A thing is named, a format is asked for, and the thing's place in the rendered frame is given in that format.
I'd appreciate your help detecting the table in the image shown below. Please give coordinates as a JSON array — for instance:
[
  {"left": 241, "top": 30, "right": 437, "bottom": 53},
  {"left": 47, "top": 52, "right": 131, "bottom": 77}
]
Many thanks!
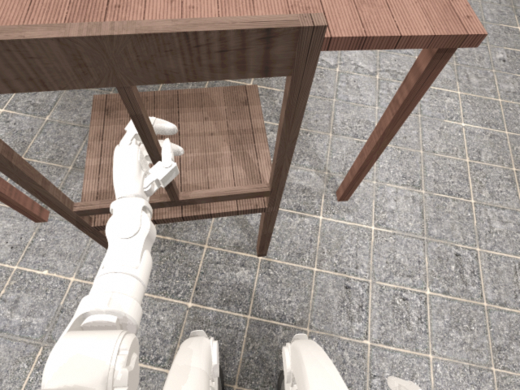
[{"left": 0, "top": 0, "right": 488, "bottom": 223}]

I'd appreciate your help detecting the robot right thigh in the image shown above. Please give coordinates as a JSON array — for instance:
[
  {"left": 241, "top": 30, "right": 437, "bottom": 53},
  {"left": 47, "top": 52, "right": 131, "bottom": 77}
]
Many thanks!
[{"left": 282, "top": 340, "right": 348, "bottom": 390}]

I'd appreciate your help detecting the left robot upper arm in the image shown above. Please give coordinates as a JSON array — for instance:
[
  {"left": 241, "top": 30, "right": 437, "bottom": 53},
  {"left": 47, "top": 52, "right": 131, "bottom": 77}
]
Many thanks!
[{"left": 37, "top": 330, "right": 140, "bottom": 390}]

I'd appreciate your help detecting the left robot hand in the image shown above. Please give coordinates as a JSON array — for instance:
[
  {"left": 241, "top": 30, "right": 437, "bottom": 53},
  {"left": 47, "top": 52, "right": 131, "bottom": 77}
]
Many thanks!
[{"left": 113, "top": 117, "right": 184, "bottom": 202}]

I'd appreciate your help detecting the robot thigh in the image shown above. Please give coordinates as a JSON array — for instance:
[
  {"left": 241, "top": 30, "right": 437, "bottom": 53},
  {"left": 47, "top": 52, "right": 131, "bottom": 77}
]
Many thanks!
[
  {"left": 282, "top": 340, "right": 348, "bottom": 390},
  {"left": 163, "top": 336, "right": 219, "bottom": 390}
]

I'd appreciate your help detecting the robot left thigh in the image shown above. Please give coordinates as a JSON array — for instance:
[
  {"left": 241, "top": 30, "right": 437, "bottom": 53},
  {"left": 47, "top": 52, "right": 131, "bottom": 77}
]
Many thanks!
[{"left": 163, "top": 336, "right": 219, "bottom": 390}]

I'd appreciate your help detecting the robot left forearm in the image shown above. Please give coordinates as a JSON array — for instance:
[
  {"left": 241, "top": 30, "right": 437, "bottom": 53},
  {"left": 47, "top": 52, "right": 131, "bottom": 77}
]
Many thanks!
[{"left": 41, "top": 197, "right": 156, "bottom": 389}]

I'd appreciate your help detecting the chair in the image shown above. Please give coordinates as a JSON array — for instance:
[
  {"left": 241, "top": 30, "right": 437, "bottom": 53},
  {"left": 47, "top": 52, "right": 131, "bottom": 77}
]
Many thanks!
[{"left": 0, "top": 13, "right": 327, "bottom": 257}]

